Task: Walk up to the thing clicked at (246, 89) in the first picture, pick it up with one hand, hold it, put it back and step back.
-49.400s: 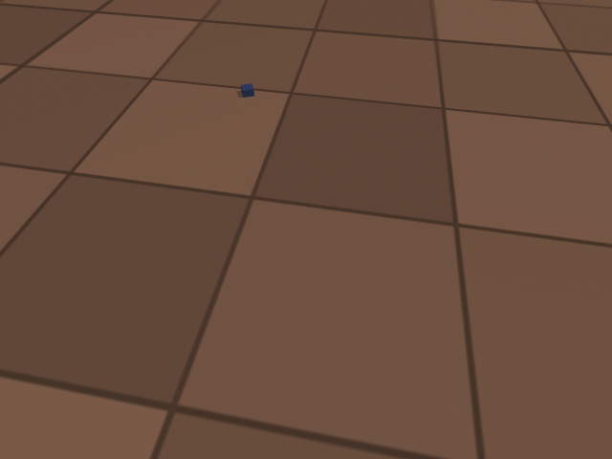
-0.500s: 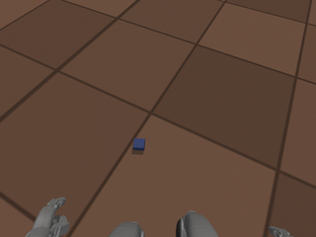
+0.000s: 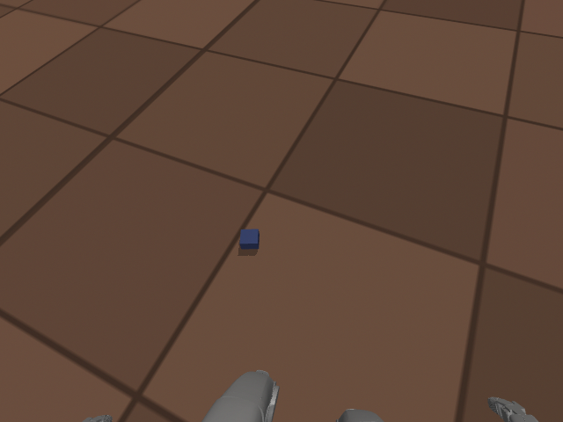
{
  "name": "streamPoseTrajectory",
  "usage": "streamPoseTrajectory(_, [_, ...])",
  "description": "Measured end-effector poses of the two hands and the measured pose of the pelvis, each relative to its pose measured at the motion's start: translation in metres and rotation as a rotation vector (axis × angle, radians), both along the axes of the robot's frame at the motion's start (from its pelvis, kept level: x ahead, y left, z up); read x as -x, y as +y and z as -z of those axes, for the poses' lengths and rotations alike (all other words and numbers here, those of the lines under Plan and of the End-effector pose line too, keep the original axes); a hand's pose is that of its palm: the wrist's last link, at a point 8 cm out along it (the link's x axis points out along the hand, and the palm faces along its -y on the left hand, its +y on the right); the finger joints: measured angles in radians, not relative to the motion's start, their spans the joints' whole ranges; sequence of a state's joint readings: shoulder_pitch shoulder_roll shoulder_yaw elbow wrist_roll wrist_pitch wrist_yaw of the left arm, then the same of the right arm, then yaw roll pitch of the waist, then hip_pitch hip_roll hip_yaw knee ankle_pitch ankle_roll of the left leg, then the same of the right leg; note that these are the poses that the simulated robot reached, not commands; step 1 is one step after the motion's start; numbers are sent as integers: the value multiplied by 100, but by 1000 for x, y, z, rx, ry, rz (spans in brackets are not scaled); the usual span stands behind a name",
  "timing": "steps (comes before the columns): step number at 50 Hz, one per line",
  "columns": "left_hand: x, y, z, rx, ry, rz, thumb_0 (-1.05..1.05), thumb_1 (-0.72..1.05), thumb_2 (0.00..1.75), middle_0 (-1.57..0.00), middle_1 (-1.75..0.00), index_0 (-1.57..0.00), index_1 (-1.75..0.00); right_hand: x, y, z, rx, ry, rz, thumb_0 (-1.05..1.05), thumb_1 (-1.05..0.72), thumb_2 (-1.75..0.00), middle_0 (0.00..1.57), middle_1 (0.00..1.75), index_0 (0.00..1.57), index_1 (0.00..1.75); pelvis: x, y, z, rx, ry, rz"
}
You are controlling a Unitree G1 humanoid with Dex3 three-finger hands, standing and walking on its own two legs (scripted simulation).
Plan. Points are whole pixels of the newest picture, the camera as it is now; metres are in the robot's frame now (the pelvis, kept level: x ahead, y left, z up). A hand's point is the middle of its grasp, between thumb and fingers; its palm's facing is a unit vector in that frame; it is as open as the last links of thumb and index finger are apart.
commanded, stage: step back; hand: left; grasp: from above
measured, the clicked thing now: (249, 239) +0.80 +0.23 -0.74
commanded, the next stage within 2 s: stand in 1.68 s
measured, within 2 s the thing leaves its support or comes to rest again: neither
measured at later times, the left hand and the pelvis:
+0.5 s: hand out of the picture -0.10 +0.26 -0.15, palm faces -0.02 -0.91 -0.41, open 7.4 cm; pelvis -0.18 -0.01 -0.01, yaw -1 degrees
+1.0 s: hand out of the picture -0.25 +0.27 -0.14, palm faces +0.06 -0.92 -0.38, open 7.4 cm; pelvis -0.27 -0.01 +0.01, yaw +4 degrees
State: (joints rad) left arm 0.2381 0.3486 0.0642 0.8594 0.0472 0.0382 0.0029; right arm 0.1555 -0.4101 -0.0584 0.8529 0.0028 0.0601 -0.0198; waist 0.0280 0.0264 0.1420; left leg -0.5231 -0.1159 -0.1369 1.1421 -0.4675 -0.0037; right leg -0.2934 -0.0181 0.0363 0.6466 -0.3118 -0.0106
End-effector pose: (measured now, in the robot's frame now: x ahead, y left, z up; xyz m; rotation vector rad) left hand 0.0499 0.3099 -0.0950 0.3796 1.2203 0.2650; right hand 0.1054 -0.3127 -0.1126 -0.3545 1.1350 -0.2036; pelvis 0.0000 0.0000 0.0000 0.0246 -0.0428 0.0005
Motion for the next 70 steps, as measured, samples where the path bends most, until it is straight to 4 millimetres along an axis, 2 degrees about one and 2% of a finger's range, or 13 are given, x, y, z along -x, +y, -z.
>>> streamPoseTrajectory(4, [7,7,-3,-23,-59,10,1,90,90,-21,-30,-21,-30,45,0,4,15,74,-16,1,-90,-90,21,30,21,30,27,2,1,3,8,-33])
streamPoseTrajectory(8, [15,20,7,-16,-130,14,1,90,90,-21,-30,-21,-30,81,8,9,38,115,-37,1,-90,-90,21,30,21,30,59,9,12,7,4,-72])
streamPoseTrajectory(14, [46,19,11,20,-125,-1,1,91,90,-20,-30,-20,-30,124,20,-5,26,93,-44,1,-90,-90,21,30,21,30,102,10,3,25,-12,-57])
streamPoseTrajectory(20, [100,8,12,33,-81,19,1,91,90,-20,-30,-20,-30,141,11,-15,33,5,-48,1,-90,-90,21,30,21,30,143,1,0,38,5,-14])
streamPoseTrajectory(24, [144,-4,18,14,-33,35,1,91,90,-20,-30,-20,-30,153,-5,-6,22,-59,-45,1,-90,-90,21,30,21,30,176,-11,10,29,11,21])
streamPoseTrajectory(31, [227,-20,3,0,21,-5,1,91,90,-20,-30,-20,-30,206,-17,-1,-6,-24,-19,0,-90,-90,21,30,21,30,221,-23,0,2,3,8])
streamPoseTrajectory(38, [268,-8,-3,-21,-46,-46,1,90,90,-21,-30,-21,-30,269,-16,9,2,93,-59,1,-90,-90,21,30,21,30,253,-19,2,12,5,-57])
streamPoseTrajectory(44, [297,5,8,12,-27,-85,1,91,90,-20,-30,-20,-30,300,3,3,-13,103,-54,1,-90,-90,21,30,21,30,270,-8,1,3,-7,-73])
streamPoseTrajectory(50, [307,1,11,48,5,-75,1,91,90,-20,-30,-20,-30,305,8,-7,-30,59,-49,1,-90,-90,21,30,21,30,274,-12,-5,18,-2,-63])
streamPoseTrajectory(55, [304,-13,12,43,-4,-68,1,91,90,-20,-30,-20,-30,292,-1,-1,-36,40,-34,1,-90,-90,21,30,21,30,271,-19,-2,52,-9,-58])
streamPoseTrajectory(59, [301,-18,9,52,-34,-84,1,91,90,-20,-30,-20,-30,278,-2,-3,-24,46,-56,1,-90,-90,21,30,21,30,266,-17,-5,42,-5,-69])
streamPoseTrajectory(64, [291,-7,11,60,-33,-93,1,90,90,-21,-30,-20,-30,262,4,-6,-6,45,-81,1,-90,-90,21,30,21,30,256,-5,-4,34,4,-91])
streamPoseTrajectory(70, [264,7,20,69,-13,-80,1,91,90,-20,-30,-20,-30,249,21,-6,-3,36,-65,1,-90,-90,20,30,21,30,243,6,-2,17,10,-72])
